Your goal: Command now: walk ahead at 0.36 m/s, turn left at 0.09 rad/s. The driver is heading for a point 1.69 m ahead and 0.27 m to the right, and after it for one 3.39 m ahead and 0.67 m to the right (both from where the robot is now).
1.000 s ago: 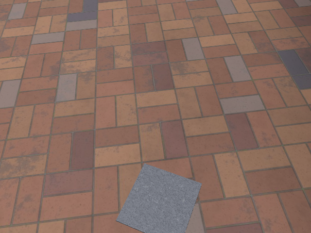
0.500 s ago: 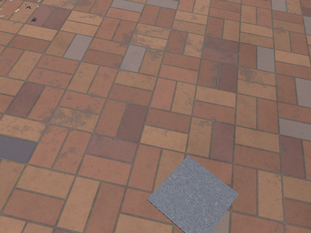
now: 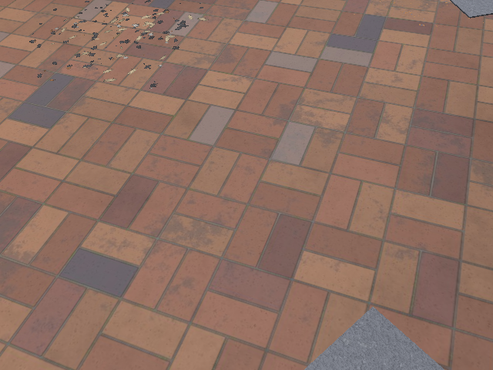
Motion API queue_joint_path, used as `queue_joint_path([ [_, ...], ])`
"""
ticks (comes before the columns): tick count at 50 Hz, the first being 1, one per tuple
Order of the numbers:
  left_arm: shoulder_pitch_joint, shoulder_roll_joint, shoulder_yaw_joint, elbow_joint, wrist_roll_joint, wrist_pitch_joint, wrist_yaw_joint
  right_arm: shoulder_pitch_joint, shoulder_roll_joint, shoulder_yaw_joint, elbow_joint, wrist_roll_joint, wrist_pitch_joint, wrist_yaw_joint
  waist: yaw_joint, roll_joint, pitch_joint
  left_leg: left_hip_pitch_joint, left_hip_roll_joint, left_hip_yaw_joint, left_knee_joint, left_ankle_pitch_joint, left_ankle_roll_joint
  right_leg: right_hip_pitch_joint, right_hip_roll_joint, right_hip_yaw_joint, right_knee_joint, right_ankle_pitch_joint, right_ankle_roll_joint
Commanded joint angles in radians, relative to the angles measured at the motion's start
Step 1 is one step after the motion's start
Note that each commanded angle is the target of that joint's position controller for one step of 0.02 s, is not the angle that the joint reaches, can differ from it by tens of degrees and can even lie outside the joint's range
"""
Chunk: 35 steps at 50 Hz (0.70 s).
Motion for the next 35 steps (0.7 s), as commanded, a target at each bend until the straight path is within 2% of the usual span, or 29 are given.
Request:
queue_joint_path([
  [1, -0.02, 0.168, 0.04, -0.063, -0.006, -0.012, 0.009, -0.175, -0.024, -0.003, -0.11, -0.001, -0.043, 0.016, 0.035, -0.173, 0.079, -0.179, 0.044, 0.032, -0.135, 0.115, -0.021, 0.08, -0.191, 0.193, -0.231, 0.033, -0.166],
  [3, -0.006, 0.192, 0.045, -0.059, -0.009, -0.008, 0.005, -0.209, -0.007, 0.005, -0.116, 0.004, -0.048, 0.025, 0.05, -0.184, 0.082, -0.076, 0.031, 0.057, -0.266, 0.142, -0.025, 0.029, -0.182, 0.142, -0.231, 0.095, -0.164],
  [5, 0.026, 0.217, 0.051, -0.049, -0.016, -0.005, -0.002, -0.225, -0.025, 0.002, -0.118, 0.01, -0.05, 0.033, 0.058, -0.187, 0.086, -0.01, 0.019, 0.07, -0.341, 0.152, -0.02, 0.014, -0.204, 0.139, -0.221, 0.112, -0.169],
  [7, 0.036, 0.231, 0.055, -0.041, -0.026, -0.001, -0.006, -0.215, -0.05, -0.005, -0.119, 0.018, -0.052, 0.039, 0.041, -0.191, 0.092, 0.044, 0.021, 0.063, -0.394, 0.169, 0.005, 0.014, -0.243, 0.16, -0.213, 0.122, -0.166],
  [9, 0.013, 0.239, 0.055, -0.039, -0.031, 0.005, -0.005, -0.131, -0.079, -0.02, -0.095, 0.018, -0.052, 0.037, -0.028, -0.181, 0.067, 0.182, 0.003, 0.075, -0.459, 0.195, 0.043, 0.002, -0.247, 0.134, -0.139, 0.261, -0.137],
  [10, 0.018, 0.22, 0.048, -0.037, -0.027, 0.005, -0.005, -0.027, -0.113, -0.039, -0.061, 0.016, -0.049, 0.028, -0.081, -0.155, 0.005, 0.335, -0.018, 0.086, -0.481, 0.188, 0.069, -0.024, -0.211, 0.089, -0.012, 0.403, -0.113],
  [11, 0.018, 0.177, 0.032, -0.044, -0.015, 0.001, -0.004, 0.116, -0.156, -0.06, -0.03, 0.014, -0.047, 0.017, -0.152, -0.109, -0.095, 0.545, 0.04, 0.026, -0.478, 0.176, 0.103, -0.114, -0.156, 0.025, 0.208, 0.423, -0.074],
  [12, 0.056, 0.084, 0.0, -0.098, 0.0, -0.011, -0.002, 0.25, -0.267, -0.082, -0.017, -0.017, -0.041, 0.008, -0.169, 0.147, -0.25, 0.861, 0.316, -0.403, -0.536, -0.008, 0.235, -0.438, -0.027, -0.058, 0.617, 0.121, 0.01],
  [13, 0.039, 0.109, 0.003, -0.105, -0.016, -0.031, 0.003, 0.275, -0.233, -0.07, -0.005, -0.009, -0.045, 0.016, -0.169, 0.238, -0.29, 0.848, 0.392, -0.724, -0.705, -0.193, 0.305, -0.578, 0.032, 0.066, 0.802, -0.261, 0.015],
  [14, -0.009, 0.184, 0.027, -0.113, -0.044, -0.039, -0.006, 0.198, -0.173, -0.046, -0.005, -0.004, -0.049, 0.018, -0.147, 0.169, -0.145, 0.749, 0.378, -0.617, -0.719, -0.247, 0.277, -0.672, -0.036, 0.085, 0.883, -0.209, -0.001],
  [15, -0.061, 0.187, 0.025, -0.118, -0.046, -0.043, -0.012, 0.146, -0.136, -0.035, -0.011, -0.004, -0.049, 0.018, -0.126, 0.113, -0.061, 0.644, 0.335, -0.488, -0.722, -0.175, 0.255, -0.674, -0.079, 0.059, 0.872, -0.126, -0.018],
  [16, -0.086, 0.171, 0.023, -0.117, -0.029, -0.044, -0.014, 0.1, -0.113, -0.027, -0.011, -0.01, -0.049, 0.02, -0.102, 0.055, -0.006, 0.551, 0.289, -0.398, -0.744, -0.075, 0.244, -0.659, -0.105, 0.047, 0.825, -0.053, -0.017],
  [17, -0.084, 0.163, 0.027, -0.111, -0.016, -0.038, -0.016, 0.065, -0.094, -0.02, -0.014, -0.018, -0.053, 0.021, -0.073, 0.06, 0.019, 0.477, 0.254, -0.328, -0.767, 0.028, 0.234, -0.613, -0.132, 0.052, 0.779, 0.003, -0.013],
  [19, -0.056, 0.13, 0.021, -0.093, -0.012, -0.024, -0.023, 0.038, -0.088, -0.02, -0.01, -0.017, -0.062, 0.019, -0.04, 0.068, 0.023, 0.402, 0.225, -0.246, -0.81, 0.155, 0.241, -0.553, -0.139, 0.038, 0.745, 0.063, 0.006],
  [21, -0.086, 0.118, 0.018, -0.101, -0.004, -0.013, -0.021, 0.044, -0.098, -0.023, 0.009, -0.01, -0.073, 0.016, -0.03, 0.041, 0.048, 0.374, 0.216, -0.18, -0.838, 0.253, 0.252, -0.576, -0.14, 0.028, 0.68, 0.122, 0.031],
  [23, -0.161, 0.106, 0.011, -0.126, 0.003, -0.014, -0.019, 0.062, -0.107, -0.025, 0.03, -0.008, -0.074, 0.01, -0.046, 0.017, 0.075, 0.376, 0.202, -0.125, -0.848, 0.319, 0.247, -0.6, -0.137, 0.023, 0.546, 0.213, 0.048],
  [25, -0.239, 0.085, 0.001, -0.145, 0.0, -0.025, -0.027, 0.083, -0.119, -0.027, 0.046, -0.006, -0.068, 0.004, -0.073, 0.017, 0.088, 0.367, 0.177, -0.069, -0.85, 0.349, 0.224, -0.562, -0.114, 0.002, 0.389, 0.327, 0.048],
  [27, -0.322, 0.073, -0.006, -0.166, -0.006, -0.035, -0.038, 0.127, -0.141, -0.032, 0.069, 0.0, -0.063, -0.002, -0.107, 0.01, 0.099, 0.375, 0.18, -0.049, -0.855, 0.328, 0.215, -0.519, -0.087, -0.023, 0.274, 0.404, 0.042],
  [29, -0.376, 0.078, -0.006, -0.186, -0.011, -0.04, -0.05, 0.171, -0.153, -0.035, 0.095, 0.007, -0.056, -0.004, -0.123, 0.006, 0.11, 0.43, 0.209, -0.056, -0.841, 0.322, 0.213, -0.516, -0.074, -0.017, 0.209, 0.422, 0.027],
  [32, -0.41, 0.1, 0.001, -0.208, -0.011, -0.044, -0.065, 0.196, -0.161, -0.04, 0.123, 0.013, -0.039, -0.009, -0.111, 0.01, 0.107, 0.553, 0.254, -0.066, -0.778, 0.403, 0.191, -0.532, -0.059, -0.006, 0.144, 0.344, -0.013],
  [33, -0.397, 0.108, 0.005, -0.208, -0.009, -0.045, -0.068, 0.196, -0.166, -0.042, 0.128, 0.012, -0.033, -0.011, -0.098, 0.018, 0.092, 0.585, 0.262, -0.066, -0.747, 0.47, 0.181, -0.506, -0.049, -0.013, 0.134, 0.304, -0.027],
  [34, -0.362, 0.124, 0.012, -0.202, -0.008, -0.044, -0.067, 0.189, -0.177, -0.045, 0.13, 0.01, -0.028, -0.013, -0.074, 0.035, 0.061, 0.607, 0.259, -0.06, -0.692, 0.614, 0.169, -0.445, -0.025, -0.032, 0.131, 0.257, -0.042],
  [35, -0.279, 0.15, 0.026, -0.183, -0.006, -0.042, -0.061, 0.177, -0.185, -0.047, 0.13, 0.007, -0.021, -0.016, -0.024, 0.048, -0.002, 0.612, 0.238, -0.041, -0.58, 0.795, 0.154, -0.322, 0.01, -0.063, 0.123, 0.233, -0.066],
])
